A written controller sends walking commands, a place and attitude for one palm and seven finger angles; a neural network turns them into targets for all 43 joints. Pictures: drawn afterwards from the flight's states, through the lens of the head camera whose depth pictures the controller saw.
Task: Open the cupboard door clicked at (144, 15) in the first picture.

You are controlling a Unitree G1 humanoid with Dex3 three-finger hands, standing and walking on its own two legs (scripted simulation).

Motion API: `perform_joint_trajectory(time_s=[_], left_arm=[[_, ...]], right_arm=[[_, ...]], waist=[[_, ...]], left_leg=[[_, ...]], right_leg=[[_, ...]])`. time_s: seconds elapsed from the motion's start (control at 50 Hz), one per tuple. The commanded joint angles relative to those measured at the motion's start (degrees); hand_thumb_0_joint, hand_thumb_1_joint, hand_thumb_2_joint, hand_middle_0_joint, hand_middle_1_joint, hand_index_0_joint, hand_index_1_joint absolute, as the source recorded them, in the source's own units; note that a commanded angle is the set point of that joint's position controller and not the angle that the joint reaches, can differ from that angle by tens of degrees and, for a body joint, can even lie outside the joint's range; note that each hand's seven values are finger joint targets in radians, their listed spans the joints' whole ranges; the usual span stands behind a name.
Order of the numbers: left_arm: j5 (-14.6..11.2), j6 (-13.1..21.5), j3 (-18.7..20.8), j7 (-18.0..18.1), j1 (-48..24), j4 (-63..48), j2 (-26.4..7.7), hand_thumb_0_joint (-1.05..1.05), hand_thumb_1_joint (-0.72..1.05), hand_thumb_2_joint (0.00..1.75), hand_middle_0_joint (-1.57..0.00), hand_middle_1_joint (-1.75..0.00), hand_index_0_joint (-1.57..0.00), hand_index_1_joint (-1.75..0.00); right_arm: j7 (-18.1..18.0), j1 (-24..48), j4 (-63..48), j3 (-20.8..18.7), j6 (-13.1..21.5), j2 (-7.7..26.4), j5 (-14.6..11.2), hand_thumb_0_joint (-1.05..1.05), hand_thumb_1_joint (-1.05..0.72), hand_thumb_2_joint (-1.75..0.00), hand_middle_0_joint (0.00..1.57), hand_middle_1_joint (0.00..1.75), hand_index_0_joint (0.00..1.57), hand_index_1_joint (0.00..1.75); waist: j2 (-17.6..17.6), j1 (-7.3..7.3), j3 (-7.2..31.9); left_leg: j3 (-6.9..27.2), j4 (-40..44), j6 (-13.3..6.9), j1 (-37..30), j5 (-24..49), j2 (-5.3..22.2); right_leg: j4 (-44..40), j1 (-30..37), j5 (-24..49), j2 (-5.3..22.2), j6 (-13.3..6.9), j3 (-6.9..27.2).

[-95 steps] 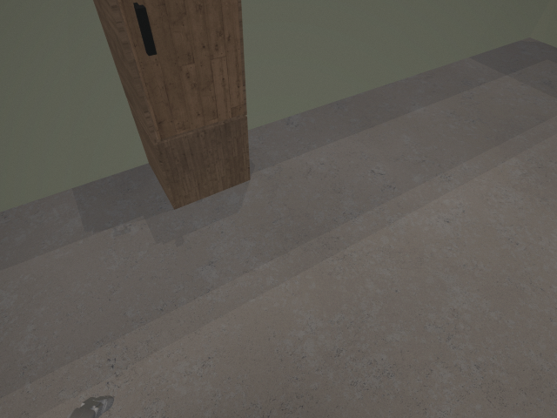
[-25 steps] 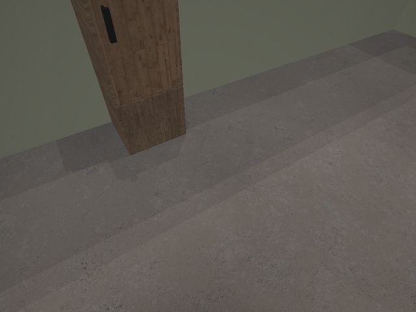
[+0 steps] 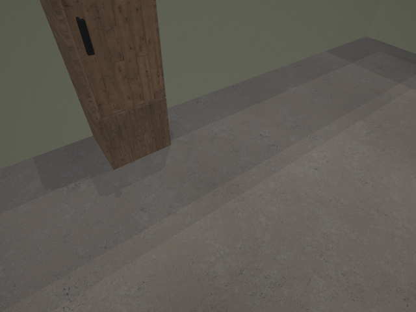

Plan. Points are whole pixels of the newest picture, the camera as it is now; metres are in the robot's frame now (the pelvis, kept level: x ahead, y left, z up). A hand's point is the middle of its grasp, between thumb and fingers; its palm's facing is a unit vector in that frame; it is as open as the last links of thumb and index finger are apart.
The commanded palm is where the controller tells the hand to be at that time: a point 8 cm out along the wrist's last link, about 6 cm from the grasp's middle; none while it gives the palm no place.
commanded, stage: walk to a spot facing it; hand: left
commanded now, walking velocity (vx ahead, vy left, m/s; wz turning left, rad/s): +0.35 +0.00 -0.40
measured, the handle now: (84, 36) +1.06 +0.59 +0.07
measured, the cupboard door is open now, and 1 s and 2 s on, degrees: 0 0 0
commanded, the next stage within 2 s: turn to face it in 1.12 s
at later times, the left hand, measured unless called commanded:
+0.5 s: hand out of the picture +0.13 +0.14 -0.17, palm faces -0.06 -0.99 -0.15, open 7.4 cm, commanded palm none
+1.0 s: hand (173, 180) +0.53 +0.15 -0.16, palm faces -0.30 -0.94 -0.16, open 7.4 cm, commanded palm none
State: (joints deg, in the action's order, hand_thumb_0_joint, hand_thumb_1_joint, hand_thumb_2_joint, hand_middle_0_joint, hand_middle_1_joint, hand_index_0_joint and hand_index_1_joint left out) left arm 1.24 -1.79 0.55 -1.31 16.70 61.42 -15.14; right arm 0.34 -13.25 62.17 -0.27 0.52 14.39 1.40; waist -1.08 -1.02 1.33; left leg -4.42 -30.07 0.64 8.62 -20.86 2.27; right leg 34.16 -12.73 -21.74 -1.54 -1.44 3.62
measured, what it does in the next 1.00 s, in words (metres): walks ahead, turning right: right foot, then left foot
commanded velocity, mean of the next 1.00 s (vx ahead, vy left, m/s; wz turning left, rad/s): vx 0.35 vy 0.00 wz -0.36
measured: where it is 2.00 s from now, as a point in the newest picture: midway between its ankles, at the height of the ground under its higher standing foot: (243, 246)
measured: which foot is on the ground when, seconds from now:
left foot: down 0.00-0.14, up 0.16-0.58, down 0.60-1.00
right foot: up 0.00-0.12, down 0.14-0.60, up 0.62-1.00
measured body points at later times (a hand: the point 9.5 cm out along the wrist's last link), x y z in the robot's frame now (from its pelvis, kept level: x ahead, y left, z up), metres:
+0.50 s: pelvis +0.18 -0.02 +0.00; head +0.20 -0.02 +0.45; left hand +0.13 +0.19 -0.15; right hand +0.24 -0.26 -0.14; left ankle +0.31 +0.09 -0.69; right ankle +0.05 -0.11 -0.73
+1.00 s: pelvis +0.39 +0.00 +0.01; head +0.41 +0.01 +0.46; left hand +0.54 +0.20 -0.14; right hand +0.27 -0.21 -0.14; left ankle +0.35 +0.08 -0.73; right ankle +0.44 -0.18 -0.65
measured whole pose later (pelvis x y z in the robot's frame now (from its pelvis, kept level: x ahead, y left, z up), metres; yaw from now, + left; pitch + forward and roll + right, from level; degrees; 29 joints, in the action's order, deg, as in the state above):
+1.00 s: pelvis +0.39 +0.00 +0.01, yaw -20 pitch -1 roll +0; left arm 2.2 -2.2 5.3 -1.9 10.4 56.5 -11.2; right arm -1.2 -22.7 62.3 -2.7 4.7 8.6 1.2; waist -2.0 0.5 -2.0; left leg -19.8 -20.1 -2.3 1.5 -17.8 2.3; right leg 58.2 -38.0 -5.9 7.4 1.6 -3.7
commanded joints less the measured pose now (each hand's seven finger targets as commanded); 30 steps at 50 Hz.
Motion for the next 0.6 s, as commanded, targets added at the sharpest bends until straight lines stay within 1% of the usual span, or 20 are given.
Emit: perform_joint_trajectory(time_s=[0.0, 0.02, 0.06, 0.08, 0.1, 0.12, 0.14, 0.16, 0.18, 0.22, 0.24, 0.28, 0.32, 0.4, 0.46, 0.5, 0.52, 0.54, 0.56, 0.58], left_arm=[[-0.09, 3.05, 2.23, -0.3, -8.82, -8.81, -4.41, 0.0, 0.9, 0.9, -0.2, -0.3, -0.2, -0.3], [-0.15, 3.45, 2.35, -0.38, -9.5, -9.25, -3.93, 0.0, 0.9, 0.9, -0.2, -0.3, -0.2, -0.3], [-0.21, 3.76, 2.69, -0.75, -5.22, -7.8, -2.07, 0.0, 0.9, 0.9, -0.2, -0.3, -0.2, -0.3], [-0.09, 3.84, 2.93, -0.94, 0.72, -5.69, -1.73, 0.0, 0.9, 0.9, -0.2, -0.3, -0.2, -0.3], [0.2, 3.99, 3.64, -0.73, 9.85, -2.48, -3.0, 0.0, 0.9, 0.9, -0.2, -0.3, -0.2, -0.3], [0.68, 4.77, 5.26, 0.43, 19.17, 0.17, -9.6, 0.0, 0.9, 0.9, -0.2, -0.3, -0.2, -0.3], [-0.52, 4.99, 5.04, 1.24, 22.35, 0.99, -11.19, 0.0, 0.9, 0.9, -0.2, -0.3, -0.2, -0.3], [-0.72, 5.19, 4.92, 1.76, 19.44, 0.45, -10.31, 0.0, 0.9, 0.9, -0.2, -0.3, -0.2, -0.3], [-0.71, 5.24, 4.54, 2.01, 16.35, -0.12, -7.52, 0.0, 0.9, 0.9, -0.2, -0.3, -0.2, -0.3], [-0.11, 5.51, 3.32, 2.19, 11.07, -1.67, -4.64, 0.0, 0.9, 0.9, -0.2, -0.3, -0.2, -0.3], [0.06, 5.68, 3.02, 2.24, 9.89, -1.67, -3.33, 0.0, 0.9, 0.9, -0.2, -0.3, -0.2, -0.3], [0.22, 6.16, 2.86, 2.36, 8.94, -1.16, -2.89, 0.0, 0.9, 0.9, -0.2, -0.3, -0.2, -0.3], [0.05, 6.45, 2.71, 2.28, 9.51, -0.65, -2.26, 0.0, 0.9, 0.9, -0.2, -0.3, -0.2, -0.3], [0.09, 6.9, 2.71, 2.73, 11.44, 0.82, -1.48, 0.0, 0.9, 0.9, -0.2, -0.3, -0.2, -0.3], [0.16, 6.59, 2.76, 3.01, 12.38, 1.52, -1.24, 0.0, 0.9, 0.9, -0.2, -0.3, -0.2, -0.3], [0.28, 6.5, 3.38, 3.07, 10.63, 1.3, -2.38, 0.0, 0.9, 0.9, -0.2, -0.3, -0.2, -0.3], [0.13, 6.5, 3.49, 3.01, 10.08, 1.22, -2.59, 0.0, 0.9, 0.9, -0.2, -0.3, -0.2, -0.3], [-0.09, 6.51, 3.7, 3.03, 9.08, 1.02, -2.66, 0.0, 0.9, 0.9, -0.2, -0.3, -0.2, -0.3], [-0.57, 6.48, 3.72, 2.68, 10.28, 0.55, -0.97, 0.0, 0.9, 0.9, -0.2, -0.3, -0.2, -0.3], [-1.1, 5.99, 3.22, 2.03, 14.69, -0.03, 3.12, 0.0, 0.9, 0.9, -0.2, -0.3, -0.2, -0.3]], right_arm=[[-1.39, -8.18, -1.31, -4.0, 2.29, 12.17, -0.16, 0.0, -0.9, -0.9, 0.2, 0.3, 0.2, 0.3], [-1.51, -8.76, -1.1, -3.84, 2.57, 11.17, -0.03, 0.0, -0.9, -0.9, 0.2, 0.3, 0.2, 0.3], [-1.57, -5.6, -1.64, -3.62, 2.53, 10.0, 0.33, 0.0, -0.9, -0.9, 0.2, 0.3, 0.2, 0.3], [-1.54, -3.05, -2.17, -3.43, 2.46, 9.48, 0.21, 0.0, -0.9, -0.9, 0.2, 0.3, 0.2, 0.3], [-1.29, -1.08, -2.81, -3.27, 2.54, 8.31, -0.17, 0.0, -0.9, -0.9, 0.2, 0.3, 0.2, 0.3], [-0.73, 0.47, -5.22, -2.36, 2.94, 3.96, -1.06, 0.0, -0.9, -0.9, 0.2, 0.3, 0.2, 0.3], [-0.43, 4.15, -7.8, -2.08, 3.48, 3.4, -0.77, 0.0, -0.9, -0.9, 0.2, 0.3, 0.2, 0.3], [-0.5, 4.0, -7.17, -2.68, 3.59, 4.45, -0.71, 0.0, -0.9, -0.9, 0.2, 0.3, 0.2, 0.3], [-0.34, 5.96, -6.4, -2.81, 3.61, 3.45, -0.63, 0.0, -0.9, -0.9, 0.2, 0.3, 0.2, 0.3], [-0.06, 4.54, -5.32, -2.82, 2.94, 1.64, -0.11, 0.0, -0.9, -0.9, 0.2, 0.3, 0.2, 0.3], [0.08, 2.81, -4.51, -2.88, 2.27, 0.51, 0.05, 0.0, -0.9, -0.9, 0.2, 0.3, 0.2, 0.3], [0.45, 0.36, -3.87, -3.01, 1.65, -0.81, -0.01, 0.0, -0.9, -0.9, 0.2, 0.3, 0.2, 0.3], [0.85, 0.6, -4.43, -3.17, 1.15, -1.29, -0.11, 0.0, -0.9, -0.9, 0.2, 0.3, 0.2, 0.3], [1.47, 6.16, -6.94, -3.09, 1.89, -1.83, -0.34, 0.0, -0.9, -0.9, 0.2, 0.3, 0.2, 0.3], [1.61, 10.52, -8.66, -2.74, 2.56, -2.5, -0.53, 0.0, -0.9, -0.9, 0.2, 0.3, 0.2, 0.3], [1.31, 7.57, -8.19, -3.23, 3.07, -1.77, -0.58, 0.0, -0.9, -0.9, 0.2, 0.3, 0.2, 0.3], [0.88, 3.47, -6.84, -3.56, 3.25, -0.94, -0.35, 0.0, -0.9, -0.9, 0.2, 0.3, 0.2, 0.3], [0.25, -4.7, -4.32, -4.0, 3.58, 0.58, -0.04, 0.0, -0.9, -0.9, 0.2, 0.3, 0.2, 0.3], [-0.45, -13.39, -2.09, -5.03, 3.82, 4.96, 0.5, 0.0, -0.9, -0.9, 0.2, 0.3, 0.2, 0.3], [-0.83, -18.82, -1.04, -6.62, 3.92, 11.94, 1.01, 0.0, -0.9, -0.9, 0.2, 0.3, 0.2, 0.3]], waist=[[11.94, 5.2, -9.07], [10.76, 5.13, -8.94], [9.72, 2.03, -7.83], [6.89, -1.22, -5.24], [0.61, -5.59, -1.98], [-17.83, -8.66, 0.81], [-18.4, -8.56, 0.59], [-12.84, -6.99, -1.7], [-5.22, -6.14, -4.82], [-0.67, -2.73, -8.6], [-0.63, -1.1, -8.87], [-2.09, 0.74, -7.97], [-4.61, 1.21, -8.19], [-5.5, -0.11, -8.48], [-6.07, -1.49, -9.35], [-6.09, 0.37, -8.04], [-4.73, 2.37, -6.11], [-2.84, 5.92, -1.87], [3.99, 8.72, 5.26], [21.24, 8.06, 11.18]], left_leg=[[20.19, 16.5, -12.52, -12.51, 4.72, 20.17], [17.79, 14.43, -12.45, -12.52, 13.35, 20.31], [9.27, 10.06, -8.94, -5.88, 17.94, 17.48], [4.04, 3.37, -6.24, -0.1, 16.72, 14.02], [-1.44, -8.94, -3.63, 8.48, 15.04, 9.51], [-6.57, -27.33, -0.34, 23.74, 0.1, 2.53], [-1.79, -36.05, -0.26, 30.55, -11.9, 0.13], [2.16, -39.85, -0.92, 32.49, -8.63, 2.7], [2.41, -41.35, -0.9, 32.95, -4.81, 4.76], [3.04, -39.05, 0.1, 30.32, -0.63, 6.39], [2.35, -37.54, 0.61, 28.66, 1.47, 6.31], [0.93, -33.7, 1.45, 26.86, 4.21, 6.06], [-0.07, -30.51, 1.92, 26.88, 8.61, 5.58], [-1.32, -20.78, 1.64, 29.06, 11.76, 5.45], [-2.53, -12.06, 0.41, 23.6, 11.46, 3.85], [-2.84, -8.13, -0.85, 16.65, 9.88, 2.61], [-4.18, -5.43, -1.34, 10.36, 10.51, 0.73], [-3.22, -1.69, -2.0, 0.44, 12.57, 0.13], [3.14, 0.12, -3.71, -13.5, 13.09, 5.94], [26.3, 6.76, -8.61, -24.31, 10.53, 22.8]], right_leg=[[13.62, -26.22, -8.77, 3.25, 0.59, -3.86], [13.06, -25.44, -9.63, 4.63, 0.62, -3.89], [6.04, -14.4, -7.02, 5.05, 0.24, -6.46], [-0.58, -3.43, -0.38, 3.34, -0.11, -8.68], [-5.68, 10.24, 6.16, 2.32, -0.88, -7.93], [-14.7, 20.61, 1.87, 16.41, -5.96, 15.29], [-21.38, 21.43, 7.39, 23.12, -10.08, 31.35], [-20.78, 20.11, 7.91, 23.62, -12.39, 29.92], [-20.28, 15.54, 8.51, 22.68, -12.84, 27.14], [-21.03, 6.96, 10.85, 20.46, -11.64, 20.19], [-21.8, 4.46, 12.8, 18.73, -10.48, 15.89], [-22.03, 3.54, 17.06, 15.98, -9.37, 9.82], [-23.0, 2.8, 17.91, 13.52, -8.33, 6.26], [-22.23, 8.34, 24.43, 12.87, -7.94, 3.79], [-21.05, 8.25, 29.02, 12.97, -7.06, 3.77], [-17.13, 7.73, 33.74, 13.71, -6.89, 3.21], [-12.09, 7.02, 39.15, 12.49, -6.27, 1.94], [-2.55, 5.14, 41.1, 10.54, -5.01, 0.5], [10.72, -1.42, 31.98, 7.11, -3.22, -1.44], [30.95, -15.07, -4.41, -1.12, -0.84, -6.61]])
